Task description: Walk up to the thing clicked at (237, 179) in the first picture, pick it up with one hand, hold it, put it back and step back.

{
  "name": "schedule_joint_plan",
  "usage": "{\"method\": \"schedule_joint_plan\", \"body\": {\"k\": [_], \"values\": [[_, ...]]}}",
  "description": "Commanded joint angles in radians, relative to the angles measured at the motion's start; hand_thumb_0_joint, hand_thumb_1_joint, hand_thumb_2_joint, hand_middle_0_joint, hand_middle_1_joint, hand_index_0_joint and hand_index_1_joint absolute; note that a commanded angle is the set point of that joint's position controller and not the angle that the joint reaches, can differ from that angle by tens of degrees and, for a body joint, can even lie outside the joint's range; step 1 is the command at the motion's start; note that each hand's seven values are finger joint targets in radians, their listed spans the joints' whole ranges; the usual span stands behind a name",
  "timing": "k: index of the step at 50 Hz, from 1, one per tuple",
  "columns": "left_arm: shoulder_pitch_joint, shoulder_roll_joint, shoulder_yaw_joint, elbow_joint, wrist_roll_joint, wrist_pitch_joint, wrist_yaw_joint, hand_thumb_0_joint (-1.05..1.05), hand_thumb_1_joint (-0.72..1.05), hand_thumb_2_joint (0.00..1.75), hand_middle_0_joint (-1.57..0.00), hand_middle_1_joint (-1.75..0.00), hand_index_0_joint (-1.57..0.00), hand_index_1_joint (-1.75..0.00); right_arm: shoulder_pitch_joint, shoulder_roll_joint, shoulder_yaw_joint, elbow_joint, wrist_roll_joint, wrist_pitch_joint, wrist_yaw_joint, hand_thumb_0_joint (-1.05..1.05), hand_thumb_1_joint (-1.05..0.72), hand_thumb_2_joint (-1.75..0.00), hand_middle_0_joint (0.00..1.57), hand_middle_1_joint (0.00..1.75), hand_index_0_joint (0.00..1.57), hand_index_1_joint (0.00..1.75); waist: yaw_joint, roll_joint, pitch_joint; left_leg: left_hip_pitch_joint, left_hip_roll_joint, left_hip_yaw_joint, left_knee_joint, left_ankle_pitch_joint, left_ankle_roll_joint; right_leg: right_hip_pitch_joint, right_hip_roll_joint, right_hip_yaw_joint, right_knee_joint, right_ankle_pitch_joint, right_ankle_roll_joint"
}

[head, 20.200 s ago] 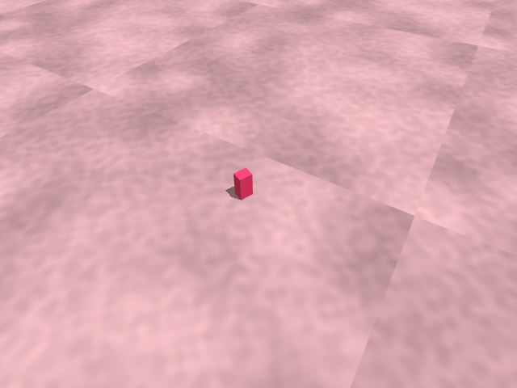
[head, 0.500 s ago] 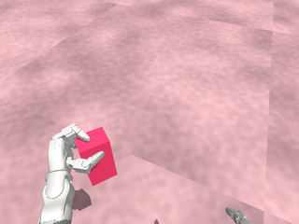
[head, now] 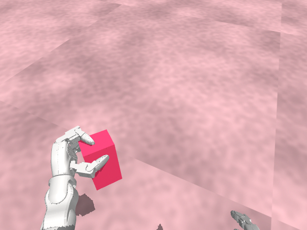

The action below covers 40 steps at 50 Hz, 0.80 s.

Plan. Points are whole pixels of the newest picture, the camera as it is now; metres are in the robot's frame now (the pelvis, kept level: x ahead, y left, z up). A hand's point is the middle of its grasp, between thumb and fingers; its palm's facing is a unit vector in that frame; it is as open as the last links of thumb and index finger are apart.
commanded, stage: hold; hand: left
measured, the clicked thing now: (101, 160) +0.33 +0.15 +0.00
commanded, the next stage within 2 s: crouch in 0.08 s
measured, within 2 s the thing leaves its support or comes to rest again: neither
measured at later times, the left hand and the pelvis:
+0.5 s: hand (90, 159) +0.33 +0.18 +0.01, palm faces +0.26 -0.97 +0.03, open 7.5 cm; pelvis -0.01 +0.00 -0.02, yaw +0 degrees
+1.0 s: hand (99, 182) +0.37 +0.22 -0.25, palm faces +0.30 -0.95 -0.01, open 7.5 cm; pelvis -0.05 +0.00 -0.22, yaw -3 degrees
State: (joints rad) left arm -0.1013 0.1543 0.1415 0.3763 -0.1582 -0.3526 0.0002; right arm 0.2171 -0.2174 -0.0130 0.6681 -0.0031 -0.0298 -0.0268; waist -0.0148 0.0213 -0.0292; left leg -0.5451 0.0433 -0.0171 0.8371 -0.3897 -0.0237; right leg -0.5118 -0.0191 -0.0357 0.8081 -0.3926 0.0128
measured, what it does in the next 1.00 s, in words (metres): lowers itself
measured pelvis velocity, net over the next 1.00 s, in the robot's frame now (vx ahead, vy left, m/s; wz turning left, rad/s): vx -0.05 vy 0.00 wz -0.05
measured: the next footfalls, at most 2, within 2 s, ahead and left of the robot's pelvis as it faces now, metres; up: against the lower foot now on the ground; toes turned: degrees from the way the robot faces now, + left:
none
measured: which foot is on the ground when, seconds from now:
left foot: down 0.00-1.00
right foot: down 0.00-1.00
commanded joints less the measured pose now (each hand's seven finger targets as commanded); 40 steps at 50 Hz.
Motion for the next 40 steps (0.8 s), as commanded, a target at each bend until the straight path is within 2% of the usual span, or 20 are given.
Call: {"method": "schedule_joint_plan", "body": {"k": [1, 5, 8, 10, 12, 14, 17, 19, 22, 24, 25, 27, 28, 29, 30, 33, 34, 35, 38, 40], "values": [[-0.28, 0.147, 0.074, -0.206, -0.003, -0.076, 0.011, 0.0, 0.19, 1.21, -1.25, -1.4, -1.27, -1.39, -0.031, -0.129, -0.043, -0.117, 0.004, -0.037, -0.007, 0.0, -0.91, -0.9, 0.2, 0.3, 0.2, 0.3, -0.004, -0.009, -0.235, 0.112, -0.028, 0.02, -0.114, 0.178, 0.023, 0.077, 0.021, -0.001, -0.114, 0.225, -0.013], [-0.285, 0.123, 0.043, -0.218, -0.006, -0.075, -0.002, 0.0, 0.21, 1.2, -1.26, -1.4, -1.28, -1.39, -0.031, -0.13, -0.045, -0.123, 0.003, -0.038, -0.007, 0.0, -0.91, -0.9, 0.2, 0.3, 0.2, 0.3, -0.011, -0.001, -0.25, 0.134, -0.028, 0.02, -0.113, 0.198, 0.021, 0.08, 0.023, -0.002, -0.111, 0.24, -0.014], [-0.251, 0.129, 0.045, -0.213, -0.005, -0.071, -0.004, 0.0, 0.21, 1.2, -1.26, -1.39, -1.28, -1.39, -0.031, -0.131, -0.047, -0.129, 0.006, -0.036, -0.004, 0.0, -0.91, -0.9, 0.2, 0.3, 0.2, 0.3, -0.003, -0.011, -0.271, 0.126, -0.029, 0.017, -0.115, 0.192, 0.023, 0.102, 0.023, -0.004, -0.115, 0.232, -0.014], [-0.211, 0.114, 0.046, -0.188, -0.011, -0.064, -0.003, 0.0, 0.09, 1.19, -1.26, -1.38, -1.28, -1.37, -0.026, -0.129, -0.046, -0.128, 0.007, -0.037, -0.002, 0.0, -0.89, -0.9, 0.2, 0.3, 0.2, 0.3, -0.002, -0.028, -0.279, 0.12, -0.029, 0.018, -0.107, 0.213, 0.024, 0.121, 0.023, -0.004, -0.112, 0.256, -0.011], [-0.212, 0.113, 0.069, -0.159, -0.017, -0.066, 0.006, 0.0, 0.07, 1.16, -1.28, -1.37, -1.3, -1.37, -0.021, -0.132, -0.048, -0.12, 0.007, -0.037, -0.001, 0.0, -0.9, -0.9, 0.2, 0.3, 0.2, 0.3, -0.004, -0.043, -0.257, 0.104, -0.027, 0.018, -0.099, 0.22, 0.025, 0.097, 0.024, -0.005, -0.103, 0.267, -0.01], [-0.229, 0.093, 0.064, -0.15, -0.021, -0.078, 0.013, 0.0, 0.08, 1.16, -1.28, -1.37, -1.3, -1.36, -0.026, -0.13, -0.049, -0.123, 0.005, -0.037, 0.003, 0.0, -0.89, -0.9, 0.2, 0.3, 0.2, 0.3, -0.008, -0.045, -0.229, 0.079, -0.024, 0.014, -0.094, 0.205, 0.023, 0.06, 0.026, -0.01, -0.088, 0.25, -0.014], [-0.27, 0.094, 0.071, -0.137, -0.01, -0.108, 0.027, 0.0, 0.09, 1.18, -1.28, -1.38, -1.3, -1.37, -0.03, -0.13, -0.053, -0.122, -0.003, -0.039, 0.007, 0.0, -0.89, -0.9, 0.2, 0.3, 0.2, 0.3, -0.017, -0.047, -0.205, 0.043, -0.024, 0.01, -0.075, 0.161, 0.027, 0.01, 0.022, -0.009, -0.071, 0.206, -0.015], [-0.305, 0.107, 0.097, -0.1, 0.001, -0.136, 0.042, 0.0, 0.05, 1.18, -1.29, -1.39, -1.31, -1.39, -0.032, -0.125, -0.056, -0.115, -0.008, -0.043, 0.009, 0.0, -0.9, -0.9, 0.2, 0.3, 0.2, 0.3, -0.018, -0.057, -0.191, -0.004, -0.028, 0.016, -0.051, 0.106, 0.03, -0.035, 0.016, 0.002, -0.059, 0.161, -0.014], [-0.292, 0.093, 0.111, 0.0, 0.014, -0.188, 0.051, 0.0, 0.07, 1.19, -1.25, -1.38, -1.27, -1.37, -0.031, -0.126, -0.062, -0.103, -0.02, -0.043, 0.017, 0.0, -0.89, -0.9, 0.2, 0.3, 0.2, 0.3, -0.025, -0.064, -0.229, -0.081, -0.031, 0.017, 0.011, 0.08, 0.032, -0.086, 0.01, 0.011, -0.003, 0.14, -0.015], [-0.344, 0.121, 0.134, 0.067, 0.022, -0.23, 0.044, 0.0, 0.06, 1.19, -1.26, -1.39, -1.28, -1.38, -0.032, -0.134, -0.069, -0.094, -0.026, -0.048, 0.023, 0.0, -0.89, -0.9, 0.2, 0.3, 0.2, 0.3, -0.035, -0.052, -0.233, -0.159, -0.034, 0.017, 0.072, 0.031, 0.033, -0.166, 0.006, 0.023, 0.048, 0.094, -0.015], [-0.345, 0.108, 0.121, 0.099, 0.027, -0.252, 0.038, 0.0, 0.04, 1.2, -1.27, -1.4, -1.29, -1.39, -0.026, -0.132, -0.071, -0.093, -0.029, -0.05, 0.027, 0.0, -0.89, -0.9, 0.2, 0.3, 0.2, 0.3, -0.04, -0.061, -0.25, -0.189, -0.032, 0.014, 0.1, 0.022, 0.032, -0.196, 0.009, 0.021, 0.082, 0.084, -0.017], [-0.413, 0.132, 0.133, 0.122, 0.028, -0.312, 0.026, 0.0, 0.07, 1.2, -1.26, -1.4, -1.29, -1.39, -0.017, -0.142, -0.077, -0.085, -0.039, -0.057, 0.033, 0.0, -0.89, -0.9, 0.2, 0.3, 0.2, 0.3, -0.05, -0.031, -0.351, -0.241, -0.035, 0.009, 0.192, 0.027, 0.031, -0.278, 0.011, 0.022, 0.17, 0.087, -0.02], [-0.43, 0.158, 0.162, 0.147, 0.025, -0.338, 0.025, 0.0, 0.09, 1.2, -1.26, -1.39, -1.28, -1.39, -0.018, -0.146, -0.078, -0.085, -0.043, -0.061, 0.035, 0.0, -0.9, -0.9, 0.2, 0.3, 0.2, 0.3, -0.045, -0.03, -0.397, -0.29, -0.037, 0.007, 0.247, 0.034, 0.034, -0.306, 0.008, 0.031, 0.208, 0.091, -0.019], [-0.449, 0.147, 0.145, 0.175, 0.026, -0.362, 0.019, 0.0, 0.09, 1.2, -1.27, -1.39, -1.29, -1.39, -0.018, -0.146, -0.074, -0.084, -0.045, -0.063, 0.041, 0.0, -0.9, -0.9, 0.2, 0.3, 0.2, 0.3, -0.056, -0.017, -0.419, -0.328, -0.036, -0.004, 0.289, 0.026, 0.033, -0.37, 0.014, 0.022, 0.261, 0.077, -0.023], [-0.452, 0.159, 0.167, 0.209, 0.023, -0.386, 0.019, 0.0, 0.07, 1.2, -1.26, -1.39, -1.28, -1.39, -0.018, -0.148, -0.072, -0.082, -0.048, -0.065, 0.046, 0.0, -0.9, -0.9, 0.2, 0.3, 0.2, 0.3, -0.045, -0.006, -0.444, -0.381, -0.036, -0.006, 0.332, 0.012, 0.032, -0.408, 0.012, 0.026, 0.301, 0.056, -0.025], [-0.495, 0.166, 0.169, 0.247, 0.016, -0.446, 0.011, 0.0, 0.12, 1.2, -1.25, -1.37, -1.27, -1.37, -0.029, -0.168, -0.071, -0.088, -0.055, -0.064, 0.058, 0.0, -0.89, -0.9, 0.2, 0.3, 0.2, 0.3, -0.041, 0.037, -0.542, -0.447, -0.029, -0.028, 0.429, 0.0, 0.028, -0.565, 0.022, 0.011, 0.423, 0.015, -0.036], [-0.511, 0.212, 0.205, 0.248, 0.018, -0.459, 0.012, 0.0, 0.12, 1.18, -1.24, -1.35, -1.26, -1.35, -0.024, -0.177, -0.072, -0.086, -0.057, -0.061, 0.061, 0.0, -0.9, -0.9, 0.2, 0.3, 0.2, 0.3, -0.023, 0.054, -0.582, -0.46, -0.026, -0.03, 0.462, 0.027, 0.028, -0.59, 0.022, 0.017, 0.457, 0.025, -0.037], [-0.524, 0.198, 0.183, 0.263, 0.022, -0.466, 0.007, 0.0, 0.1, 1.19, -1.24, -1.34, -1.25, -1.35, -0.027, -0.181, -0.071, -0.085, -0.058, -0.056, 0.065, 0.0, -0.89, -0.9, 0.2, 0.3, 0.2, 0.3, -0.034, 0.068, -0.6, -0.483, -0.028, -0.032, 0.488, 0.034, 0.025, -0.628, 0.026, 0.012, 0.492, 0.03, -0.04], [-0.523, 0.239, 0.228, 0.286, 0.021, -0.481, 0.004, 0.0, 0.1, 1.21, -1.25, -1.35, -1.26, -1.36, -0.013, -0.195, -0.072, -0.071, -0.064, -0.04, 0.074, 0.0, -0.9, -0.91, 0.2, 0.3, 0.2, 0.3, -0.013, 0.083, -0.669, -0.528, -0.024, -0.036, 0.567, 0.092, 0.023, -0.698, 0.032, 0.006, 0.584, 0.06, -0.044], [-0.555, 0.243, 0.245, 0.28, 0.016, -0.49, 0.002, 0.0, 0.12, 1.23, -1.26, -1.37, -1.27, -1.38, -0.008, -0.202, -0.074, -0.063, -0.067, -0.029, 0.078, 0.0, -0.9, -0.91, 0.2, 0.3, 0.2, 0.3, -0.021, 0.081, -0.706, -0.577, -0.024, -0.037, 0.62, 0.101, 0.026, -0.747, 0.037, 0.0, 0.634, 0.067, -0.046]]}}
